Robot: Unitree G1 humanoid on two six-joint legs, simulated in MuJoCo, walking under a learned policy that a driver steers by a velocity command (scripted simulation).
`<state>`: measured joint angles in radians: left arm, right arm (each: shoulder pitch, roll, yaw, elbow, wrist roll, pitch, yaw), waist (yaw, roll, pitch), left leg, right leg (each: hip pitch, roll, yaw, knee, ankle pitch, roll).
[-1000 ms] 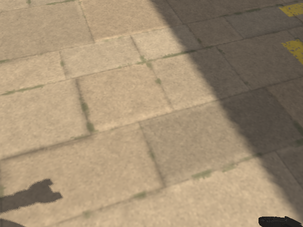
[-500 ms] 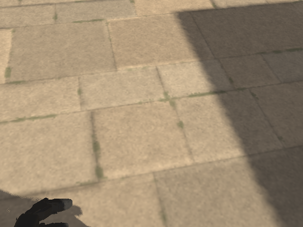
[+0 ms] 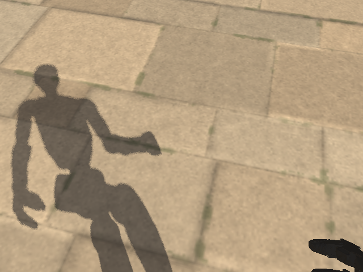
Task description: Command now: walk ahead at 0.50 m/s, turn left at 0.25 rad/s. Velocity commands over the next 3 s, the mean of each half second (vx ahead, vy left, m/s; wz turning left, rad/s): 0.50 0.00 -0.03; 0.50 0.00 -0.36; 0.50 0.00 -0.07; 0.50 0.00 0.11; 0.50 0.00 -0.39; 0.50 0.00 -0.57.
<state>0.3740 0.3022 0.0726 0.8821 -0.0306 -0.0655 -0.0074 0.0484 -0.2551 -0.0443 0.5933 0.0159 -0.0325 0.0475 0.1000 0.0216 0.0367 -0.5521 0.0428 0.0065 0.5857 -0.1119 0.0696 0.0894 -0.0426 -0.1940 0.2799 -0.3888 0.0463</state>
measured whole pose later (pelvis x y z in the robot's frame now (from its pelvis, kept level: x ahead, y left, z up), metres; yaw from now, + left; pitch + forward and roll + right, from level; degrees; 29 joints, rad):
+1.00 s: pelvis +0.56 -0.05 +0.01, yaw -16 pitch +2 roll -1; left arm 0.33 0.28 0.05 0.77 -0.02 -0.06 0.00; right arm 0.08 -0.27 -0.04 0.71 0.00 -0.10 0.02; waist 0.08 0.04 0.01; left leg -0.59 0.05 -0.05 0.54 0.06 -0.02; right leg -0.05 0.10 0.11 0.33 -0.31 -0.07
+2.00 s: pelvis +1.09 -0.21 +0.02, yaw -13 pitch +1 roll -2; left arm 0.37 0.26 0.06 0.88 -0.01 -0.08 -0.01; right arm 0.10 -0.27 -0.05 0.79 0.01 -0.05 0.02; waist 0.07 0.04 0.02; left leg -0.66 0.12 -0.05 0.68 0.02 -0.01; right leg 0.00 0.05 -0.12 0.21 -0.24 -0.04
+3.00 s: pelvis +1.56 -0.43 +0.02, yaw -45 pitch +1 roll +1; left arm 0.35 0.27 0.07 0.77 -0.02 -0.05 0.01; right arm 0.00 -0.29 -0.06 0.77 0.00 -0.09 0.01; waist 0.07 0.04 0.04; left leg -0.64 0.07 -0.10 0.63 0.03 -0.06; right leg -0.12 0.10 0.11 0.33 -0.23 -0.09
